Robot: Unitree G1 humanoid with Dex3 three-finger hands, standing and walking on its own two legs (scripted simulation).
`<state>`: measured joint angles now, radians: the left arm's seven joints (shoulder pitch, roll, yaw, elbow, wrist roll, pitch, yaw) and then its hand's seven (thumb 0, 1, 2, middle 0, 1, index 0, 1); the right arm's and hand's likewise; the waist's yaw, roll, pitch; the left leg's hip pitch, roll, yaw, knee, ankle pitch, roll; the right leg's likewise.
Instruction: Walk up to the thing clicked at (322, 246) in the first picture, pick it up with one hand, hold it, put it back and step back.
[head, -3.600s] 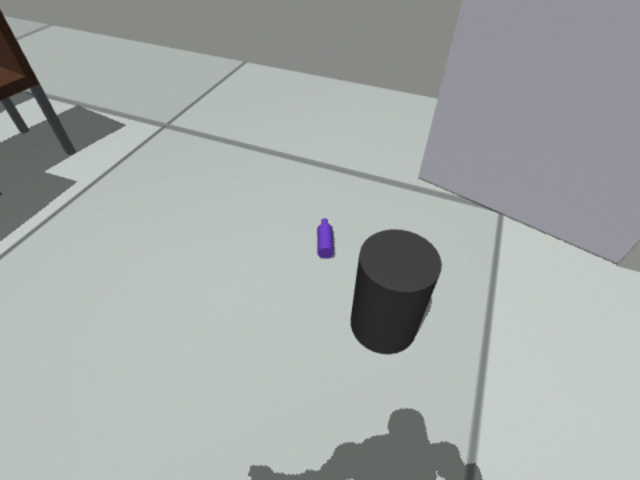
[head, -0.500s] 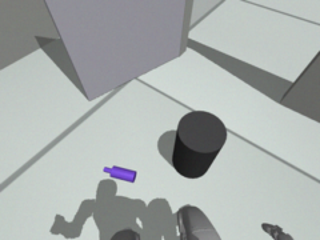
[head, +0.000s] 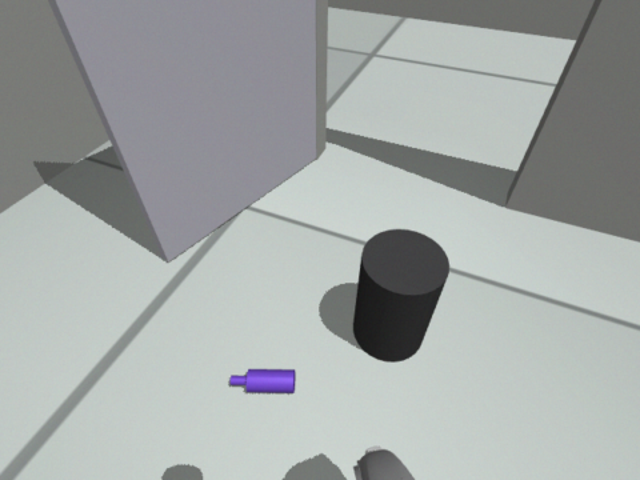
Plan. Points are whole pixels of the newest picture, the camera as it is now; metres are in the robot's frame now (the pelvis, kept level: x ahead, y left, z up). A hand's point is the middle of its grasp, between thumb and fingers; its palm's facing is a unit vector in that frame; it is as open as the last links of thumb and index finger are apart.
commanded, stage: walk up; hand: left
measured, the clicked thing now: (262, 380) +0.56 +0.18 -0.69
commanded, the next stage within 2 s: none
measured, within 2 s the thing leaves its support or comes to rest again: neither
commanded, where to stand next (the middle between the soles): +0.13 -0.05 m, yaw -10 degrees
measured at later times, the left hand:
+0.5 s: hand (183, 472) +0.18 +0.19 -0.11, palm faces -0.23 -0.91 -0.35, open 7.4 cm
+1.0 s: hand (233, 401) +0.28 +0.14 -0.12, palm faces -0.21 -0.90 -0.38, open 7.4 cm
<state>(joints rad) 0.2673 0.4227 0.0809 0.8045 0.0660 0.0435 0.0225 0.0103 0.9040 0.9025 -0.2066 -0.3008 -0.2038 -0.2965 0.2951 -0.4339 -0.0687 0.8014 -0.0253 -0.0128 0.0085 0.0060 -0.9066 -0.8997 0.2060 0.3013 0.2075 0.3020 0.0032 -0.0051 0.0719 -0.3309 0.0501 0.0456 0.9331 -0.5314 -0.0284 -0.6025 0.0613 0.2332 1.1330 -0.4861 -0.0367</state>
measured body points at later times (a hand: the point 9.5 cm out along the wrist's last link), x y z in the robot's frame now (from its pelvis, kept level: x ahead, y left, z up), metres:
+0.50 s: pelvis +0.05 -0.06 +0.03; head +0.09 -0.08 +0.47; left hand +0.19 +0.24 -0.09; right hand -0.01 -0.41 -0.08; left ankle +0.00 +0.14 -0.66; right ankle +0.07 -0.19 -0.69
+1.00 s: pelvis +0.10 -0.09 +0.03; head +0.16 -0.10 +0.47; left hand +0.29 +0.19 -0.09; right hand +0.13 -0.41 -0.09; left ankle +0.20 +0.01 -0.69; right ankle +0.06 -0.20 -0.65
